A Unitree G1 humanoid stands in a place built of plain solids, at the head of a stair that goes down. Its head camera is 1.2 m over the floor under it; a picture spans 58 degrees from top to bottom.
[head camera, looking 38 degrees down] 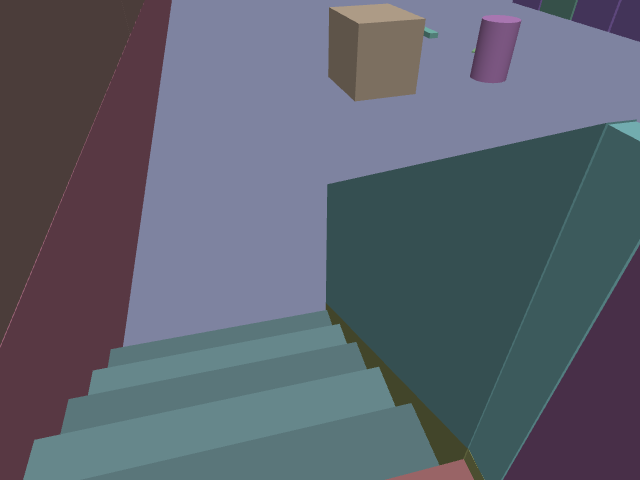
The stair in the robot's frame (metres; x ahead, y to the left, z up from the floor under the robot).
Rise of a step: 0.19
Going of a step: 0.29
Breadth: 1.35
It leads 14 degrees to the left of straight ahead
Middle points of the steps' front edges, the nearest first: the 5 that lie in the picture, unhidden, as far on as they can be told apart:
0.69 0.33 -0.18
0.97 0.40 -0.37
1.25 0.47 -0.56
1.53 0.54 -0.74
1.82 0.61 -0.93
